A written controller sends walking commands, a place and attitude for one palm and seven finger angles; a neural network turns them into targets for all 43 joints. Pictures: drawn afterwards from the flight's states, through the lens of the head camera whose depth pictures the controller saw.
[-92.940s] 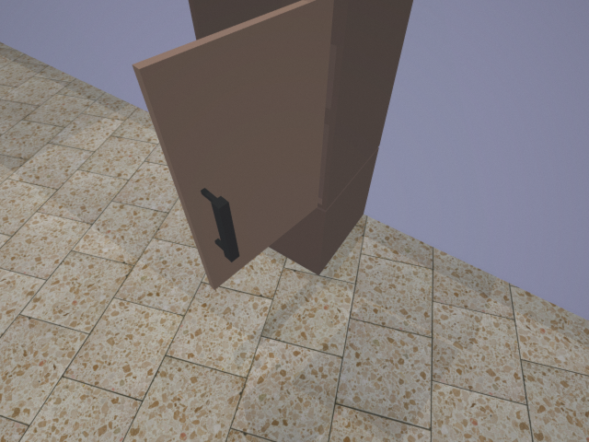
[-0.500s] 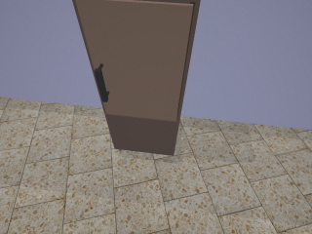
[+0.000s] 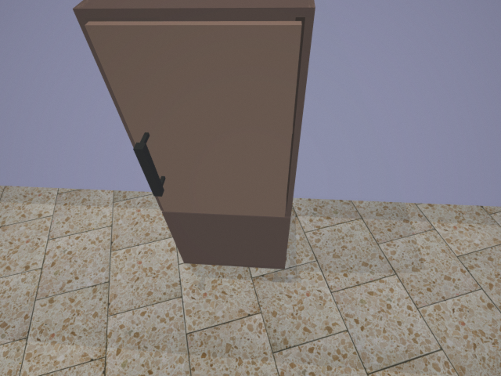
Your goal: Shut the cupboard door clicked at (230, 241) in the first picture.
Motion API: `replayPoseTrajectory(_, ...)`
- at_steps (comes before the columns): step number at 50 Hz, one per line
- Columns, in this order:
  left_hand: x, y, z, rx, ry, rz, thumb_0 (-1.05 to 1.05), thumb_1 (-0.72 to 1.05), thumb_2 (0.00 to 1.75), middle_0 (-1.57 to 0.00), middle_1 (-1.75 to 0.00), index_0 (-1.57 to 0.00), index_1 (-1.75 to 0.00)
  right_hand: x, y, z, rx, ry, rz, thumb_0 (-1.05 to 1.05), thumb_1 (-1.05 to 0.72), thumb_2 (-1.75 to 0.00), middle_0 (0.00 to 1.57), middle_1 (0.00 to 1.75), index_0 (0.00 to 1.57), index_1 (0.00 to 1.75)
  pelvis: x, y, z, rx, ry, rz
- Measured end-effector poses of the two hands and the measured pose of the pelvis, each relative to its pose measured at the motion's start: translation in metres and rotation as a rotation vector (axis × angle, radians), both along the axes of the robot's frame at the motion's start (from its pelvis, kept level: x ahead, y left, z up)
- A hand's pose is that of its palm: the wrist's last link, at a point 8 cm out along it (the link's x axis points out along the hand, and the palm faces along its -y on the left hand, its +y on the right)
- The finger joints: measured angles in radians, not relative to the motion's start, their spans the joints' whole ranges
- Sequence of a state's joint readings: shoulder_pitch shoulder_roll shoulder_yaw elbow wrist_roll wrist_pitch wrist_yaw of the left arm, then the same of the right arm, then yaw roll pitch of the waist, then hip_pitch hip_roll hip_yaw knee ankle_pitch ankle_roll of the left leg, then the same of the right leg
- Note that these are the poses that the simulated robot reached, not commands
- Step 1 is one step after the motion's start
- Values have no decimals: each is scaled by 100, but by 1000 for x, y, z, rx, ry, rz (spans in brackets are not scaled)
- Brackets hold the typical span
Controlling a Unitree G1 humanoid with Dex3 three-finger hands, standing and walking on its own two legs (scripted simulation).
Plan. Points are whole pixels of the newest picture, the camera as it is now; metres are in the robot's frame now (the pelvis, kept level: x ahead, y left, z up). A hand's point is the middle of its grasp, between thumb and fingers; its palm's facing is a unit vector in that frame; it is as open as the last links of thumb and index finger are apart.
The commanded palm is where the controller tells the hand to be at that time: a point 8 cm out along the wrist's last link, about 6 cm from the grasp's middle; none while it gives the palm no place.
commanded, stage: take the last steps up to it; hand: left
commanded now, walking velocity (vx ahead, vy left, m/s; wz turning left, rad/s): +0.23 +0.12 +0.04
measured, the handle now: (152, 165) +0.62 +0.29 -0.09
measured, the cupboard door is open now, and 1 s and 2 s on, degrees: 0 0 0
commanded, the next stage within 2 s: come to a stop and stand still in 0.24 s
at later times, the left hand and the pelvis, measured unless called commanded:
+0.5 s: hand out of the picture +0.10 +0.21 -0.18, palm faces +0.12 -0.98 -0.17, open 7.3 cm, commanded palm none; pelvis +0.14 +0.04 +0.00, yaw +2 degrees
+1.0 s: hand (147, 333) +0.23 +0.23 -0.17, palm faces +0.00 -0.97 -0.25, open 7.4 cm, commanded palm none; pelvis +0.14 +0.04 -0.01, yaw +1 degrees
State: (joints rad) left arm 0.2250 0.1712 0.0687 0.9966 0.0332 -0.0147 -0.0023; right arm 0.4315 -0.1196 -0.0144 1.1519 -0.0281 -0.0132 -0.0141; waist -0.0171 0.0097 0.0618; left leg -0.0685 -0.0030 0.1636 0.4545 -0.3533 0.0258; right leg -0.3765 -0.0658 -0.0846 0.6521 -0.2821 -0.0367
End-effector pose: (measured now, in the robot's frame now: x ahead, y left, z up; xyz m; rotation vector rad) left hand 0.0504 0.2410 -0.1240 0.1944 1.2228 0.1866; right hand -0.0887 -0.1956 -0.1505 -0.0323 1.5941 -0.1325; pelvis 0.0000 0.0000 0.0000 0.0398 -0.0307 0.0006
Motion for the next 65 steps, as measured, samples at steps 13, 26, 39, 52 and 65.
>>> replayPoseTrajectory(13,11,-19,-4,-71,126,109,0,93,90,-20,-30,-21,-30,194,-26,20,-79,-237,111,0,-91,-90,20,30,19,30,80,5,13,-31,38,54)
replayPoseTrajectory(26,51,19,-30,-91,250,132,0,91,90,-20,-30,-20,-30,325,28,15,-105,-385,181,0,-91,-90,20,30,20,30,147,44,-2,-10,4,34)
replayPoseTrajectory(39,143,43,-10,17,76,30,0,90,90,-20,-30,-20,-30,312,-1,7,-125,-312,75,0,-91,-90,21,30,20,30,156,36,-1,-27,28,13)
replayPoseTrajectory(52,169,34,-12,-10,-65,-70,0,90,90,-20,-30,-21,-30,249,-6,9,-149,-287,29,1,-91,-90,20,30,20,30,141,46,-6,-48,-3,9)
replayPoseTrajectory(65,127,52,-3,-9,28,-45,0,90,90,-20,-30,-21,-30,232,35,7,-65,-245,82,1,-92,-90,21,30,20,30,135,61,3,-34,26,6)
